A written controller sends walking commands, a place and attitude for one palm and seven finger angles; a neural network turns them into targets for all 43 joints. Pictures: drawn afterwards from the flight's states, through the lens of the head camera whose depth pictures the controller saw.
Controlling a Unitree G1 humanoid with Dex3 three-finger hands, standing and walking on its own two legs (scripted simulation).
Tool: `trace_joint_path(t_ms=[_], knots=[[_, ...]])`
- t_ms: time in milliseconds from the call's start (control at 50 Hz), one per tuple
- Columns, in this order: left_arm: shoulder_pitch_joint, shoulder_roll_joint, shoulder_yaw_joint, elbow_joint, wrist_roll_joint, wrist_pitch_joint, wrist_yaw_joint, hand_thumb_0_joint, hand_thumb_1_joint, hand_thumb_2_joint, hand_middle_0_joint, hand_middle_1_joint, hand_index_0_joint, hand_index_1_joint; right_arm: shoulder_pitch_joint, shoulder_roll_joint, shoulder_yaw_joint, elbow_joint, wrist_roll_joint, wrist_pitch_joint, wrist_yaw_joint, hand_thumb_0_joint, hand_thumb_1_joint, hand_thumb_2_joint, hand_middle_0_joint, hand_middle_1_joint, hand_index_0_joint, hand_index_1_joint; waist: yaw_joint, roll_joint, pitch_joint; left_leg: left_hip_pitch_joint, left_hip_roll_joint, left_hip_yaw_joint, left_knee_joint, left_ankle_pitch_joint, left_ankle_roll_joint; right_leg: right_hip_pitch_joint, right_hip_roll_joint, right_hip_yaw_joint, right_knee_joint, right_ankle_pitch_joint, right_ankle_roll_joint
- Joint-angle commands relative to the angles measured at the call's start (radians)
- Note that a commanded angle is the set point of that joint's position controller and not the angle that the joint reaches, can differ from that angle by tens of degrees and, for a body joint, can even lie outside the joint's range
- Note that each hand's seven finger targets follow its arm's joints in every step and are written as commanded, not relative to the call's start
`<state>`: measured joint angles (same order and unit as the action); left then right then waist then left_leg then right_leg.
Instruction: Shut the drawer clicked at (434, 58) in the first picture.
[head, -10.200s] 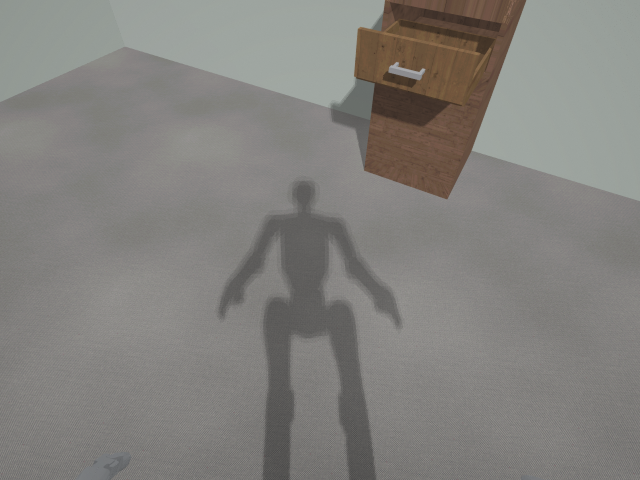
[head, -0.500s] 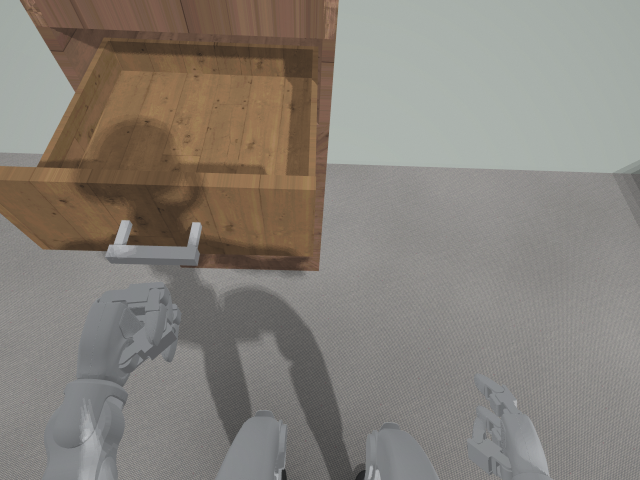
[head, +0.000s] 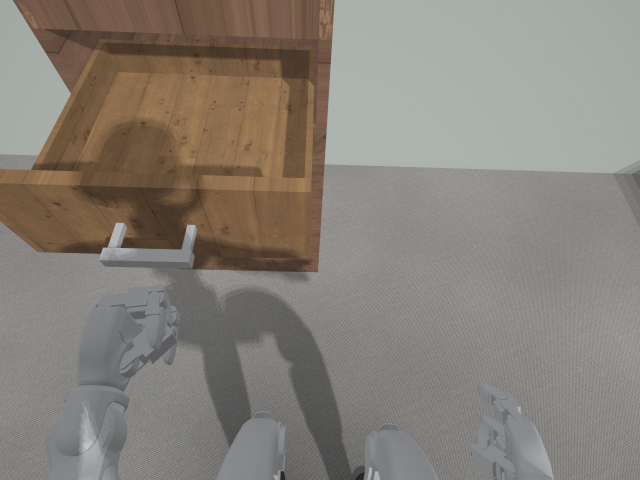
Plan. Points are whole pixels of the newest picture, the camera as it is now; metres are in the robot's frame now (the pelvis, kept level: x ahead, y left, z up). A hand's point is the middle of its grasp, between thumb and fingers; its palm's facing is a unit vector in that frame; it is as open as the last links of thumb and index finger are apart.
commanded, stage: push the drawer shut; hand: left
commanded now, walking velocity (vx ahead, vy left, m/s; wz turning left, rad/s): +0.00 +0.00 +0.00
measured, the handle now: (151, 245) +0.38 +0.23 +0.04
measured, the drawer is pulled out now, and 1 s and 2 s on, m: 0.28 0.24 0.11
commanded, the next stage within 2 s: none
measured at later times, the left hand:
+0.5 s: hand (178, 300) +0.31 +0.19 +0.03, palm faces +0.02 -1.00 -0.06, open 3.0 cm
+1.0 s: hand (174, 268) +0.36 +0.20 +0.03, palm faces +0.01 -1.00 -0.05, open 2.8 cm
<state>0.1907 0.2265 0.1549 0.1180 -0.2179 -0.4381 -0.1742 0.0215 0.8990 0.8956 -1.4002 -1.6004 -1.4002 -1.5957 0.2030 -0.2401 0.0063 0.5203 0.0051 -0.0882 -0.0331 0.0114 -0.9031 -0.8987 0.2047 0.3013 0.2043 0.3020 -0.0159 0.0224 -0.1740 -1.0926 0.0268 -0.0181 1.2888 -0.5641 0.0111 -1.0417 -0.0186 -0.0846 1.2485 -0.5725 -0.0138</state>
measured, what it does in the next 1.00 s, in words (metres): stands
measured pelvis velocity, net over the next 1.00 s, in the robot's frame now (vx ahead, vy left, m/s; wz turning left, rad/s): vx -0.03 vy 0.00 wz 0.01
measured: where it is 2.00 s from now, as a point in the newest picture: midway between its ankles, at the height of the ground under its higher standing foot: outside the picture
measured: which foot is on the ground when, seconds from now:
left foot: down 0.00-1.00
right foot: down 0.00-1.00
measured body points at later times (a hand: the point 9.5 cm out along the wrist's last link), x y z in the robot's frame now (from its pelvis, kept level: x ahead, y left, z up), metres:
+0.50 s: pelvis +0.00 -0.01 +0.00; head +0.10 +0.00 +0.44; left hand +0.31 +0.24 +0.04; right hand +0.15 -0.26 -0.11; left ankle +0.02 +0.11 -0.62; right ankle +0.01 -0.12 -0.62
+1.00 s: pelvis -0.03 +0.00 -0.01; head +0.08 +0.02 +0.43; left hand +0.35 +0.26 +0.03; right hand +0.11 -0.25 -0.11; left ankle +0.02 +0.11 -0.62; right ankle +0.01 -0.12 -0.62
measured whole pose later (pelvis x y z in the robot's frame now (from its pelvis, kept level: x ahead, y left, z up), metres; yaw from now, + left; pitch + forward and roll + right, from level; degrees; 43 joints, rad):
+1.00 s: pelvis -0.03 +0.00 -0.01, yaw +0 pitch +21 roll -3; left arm -0.37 0.33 0.23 0.67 -0.20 -0.45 -0.24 -0.06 0.67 0.92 -1.40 -1.60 -1.40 -1.60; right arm 0.22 -0.26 0.04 0.63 0.02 -0.09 -0.08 0.01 -0.90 -0.90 0.21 0.30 0.20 0.30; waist -0.04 0.02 -0.14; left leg -1.16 0.02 -0.03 1.30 -0.51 0.01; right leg -1.11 -0.02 -0.10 1.26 -0.52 -0.02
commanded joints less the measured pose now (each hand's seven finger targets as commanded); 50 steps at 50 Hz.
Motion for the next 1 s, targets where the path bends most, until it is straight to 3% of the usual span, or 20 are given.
trace_joint_path(t_ms=[0, 80, 140, 240, 300, 380, 480, 560, 660, 740, 760, 820, 880, 980], knots=[[-0.066, 0.124, 0.07, -0.187, -0.028, -0.053, -0.023, 0.0, 0.9, 0.9, -1.4, -1.6, -1.4, -1.6, -0.006, -0.14, -0.061, -0.133, 0.01, -0.04, -0.01, 0.0, -0.9, -0.9, 0.2, 0.3, 0.2, 0.3, -0.01, 0.017, -0.302, 0.23, -0.023, -0.022, -0.18, 0.291, 0.013, 0.195, 0.032, 0.033, -0.172, 0.271, -0.012], [-0.14, 0.135, 0.08, -0.175, -0.024, -0.049, -0.007, 0.0, 0.9, 0.9, -1.4, -1.6, -1.4, -1.6, -0.008, -0.142, -0.059, -0.127, 0.009, -0.038, -0.014, 0.0, -0.9, -0.9, 0.2, 0.3, 0.2, 0.3, -0.025, 0.016, -0.273, 0.215, -0.022, -0.024, -0.174, 0.27, 0.014, 0.166, 0.033, 0.032, -0.173, 0.247, -0.01], [-0.269, 0.149, 0.093, -0.13, -0.018, -0.058, 0.001, 0.0, 0.9, 0.9, -1.4, -1.6, -1.4, -1.6, -0.008, -0.142, -0.055, -0.107, 0.006, -0.039, -0.02, 0.0, -0.9, -0.9, 0.2, 0.3, 0.2, 0.3, -0.04, 0.006, -0.262, 0.183, -0.024, -0.018, -0.158, 0.216, 0.016, 0.154, 0.03, 0.048, -0.184, 0.195, -0.007], [-0.349, 0.148, 0.074, -0.09, -0.015, -0.052, -0.019, 0.0, 0.9, 0.9, -1.4, -1.6, -1.4, -1.6, 0.0, -0.147, -0.054, -0.096, 0.009, -0.042, -0.024, 0.0, -0.9, -0.9, 0.2, 0.3, 0.2, 0.3, -0.036, 0.049, -0.328, 0.23, -0.022, -0.015, -0.162, 0.257, 0.016, 0.17, 0.029, 0.052, -0.182, 0.238, -0.01], [-0.353, 0.178, 0.107, -0.055, -0.019, -0.026, -0.03, 0.0, 0.9, 0.9, -1.4, -1.6, -1.4, -1.6, 0.01, -0.152, -0.057, -0.092, 0.012, -0.037, -0.024, 0.0, -0.9, -0.9, 0.2, 0.3, 0.2, 0.3, -0.024, 0.04, -0.376, 0.243, -0.02, -0.013, -0.167, 0.301, 0.016, 0.209, 0.029, 0.056, -0.177, 0.293, -0.008], [-0.41, 0.192, 0.132, -0.016, -0.032, -0.008, -0.027, 0.0, 0.9, 0.9, -1.4, -1.6, -1.4, -1.6, 0.021, -0.153, -0.054, -0.078, 0.014, -0.03, -0.026, 0.0, -0.9, -0.9, 0.2, 0.3, 0.2, 0.3, -0.041, 0.002, -0.349, 0.212, -0.019, -0.01, -0.164, 0.298, 0.018, 0.222, 0.029, 0.059, -0.186, 0.307, -0.001], [-0.553, 0.201, 0.136, 0.04, -0.028, -0.049, -0.02, 0.0, 0.9, 0.9, -1.4, -1.6, -1.4, -1.6, 0.021, -0.154, -0.052, -0.048, 0.015, -0.035, -0.035, 0.0, -0.9, -0.9, 0.2, 0.3, 0.2, 0.3, -0.065, -0.02, -0.299, 0.178, -0.018, -0.011, -0.156, 0.228, 0.021, 0.182, 0.029, 0.069, -0.203, 0.219, 0.0], [-0.651, 0.222, 0.142, 0.064, -0.025, -0.08, -0.031, 0.0, 0.9, 0.9, -1.4, -1.6, -1.4, -1.6, 0.022, -0.155, -0.051, -0.03, 0.014, -0.042, -0.041, 0.0, -0.9, -0.9, 0.2, 0.3, 0.2, 0.3, -0.064, 0.031, -0.333, 0.199, -0.019, -0.011, -0.158, 0.208, 0.018, 0.165, 0.026, 0.076, -0.203, 0.187, -0.004], [-0.758, 0.236, 0.132, 0.124, -0.028, -0.075, -0.051, 0.0, 0.9, 0.9, -1.4, -1.6, -1.4, -1.6, 0.026, -0.159, -0.046, -0.013, 0.018, -0.043, -0.05, 0.0, -0.9, -0.9, 0.2, 0.3, 0.2, 0.3, -0.075, 0.052, -0.339, 0.209, -0.019, -0.015, -0.166, 0.166, 0.017, 0.144, 0.026, 0.077, -0.212, 0.143, -0.005], [-0.853, 0.268, 0.149, 0.185, -0.031, -0.065, -0.055, 0.0, 0.9, 0.9, -1.4, -1.6, -1.4, -1.6, 0.031, -0.165, -0.04, -0.004, 0.022, -0.041, -0.059, 0.0, -0.9, -0.9, 0.2, 0.3, 0.2, 0.3, -0.085, 0.034, -0.34, 0.193, -0.018, -0.02, -0.17, 0.116, 0.018, 0.13, 0.027, 0.082, -0.219, 0.094, -0.004], [-0.885, 0.262, 0.132, 0.183, -0.028, -0.066, -0.056, 0.0, 0.9, 0.9, -1.4, -1.6, -1.4, -1.6, 0.031, -0.165, -0.037, -0.002, 0.023, -0.042, -0.06, 0.0, -0.9, -0.9, 0.2, 0.3, 0.2, 0.3, -0.087, 0.066, -0.348, 0.208, -0.019, -0.023, -0.175, 0.114, 0.016, 0.118, 0.026, 0.079, -0.216, 0.094, -0.006], [-0.94, 0.259, 0.126, 0.235, -0.027, -0.061, -0.049, 0.0, 0.9, 0.9, -1.4, -1.6, -1.4, -1.6, 0.039, -0.172, -0.036, 0.004, 0.023, -0.04, -0.06, 0.0, -0.9, -0.9, 0.2, 0.3, 0.2, 0.3, -0.098, 0.048, -0.334, 0.217, -0.018, -0.033, -0.187, 0.074, 0.014, 0.085, 0.028, 0.068, -0.218, 0.069, -0.006], [-1.009, 0.258, 0.109, 0.279, -0.018, -0.059, -0.039, 0.0, 0.9, 0.9, -1.4, -1.6, -1.4, -1.6, 0.049, -0.175, -0.031, 0.007, 0.022, -0.04, -0.059, 0.0, -0.9, -0.9, 0.2, 0.3, 0.2, 0.3, -0.105, 0.079, -0.33, 0.227, -0.021, -0.043, -0.195, 0.041, 0.013, 0.051, 0.031, 0.061, -0.209, 0.054, -0.01], [-1.092, 0.309, 0.145, 0.381, -0.006, -0.066, -0.033, 0.0, 0.9, 0.9, -1.4, -1.6, -1.4, -1.6, 0.069, -0.184, -0.026, 0.019, 0.018, -0.03, -0.058, 0.0, -0.9, -0.9, 0.2, 0.3, 0.2, 0.3, -0.112, 0.036, -0.33, 0.195, -0.022, -0.044, -0.19, 0.015, 0.016, 0.053, 0.033, 0.063, -0.208, 0.033, -0.008]])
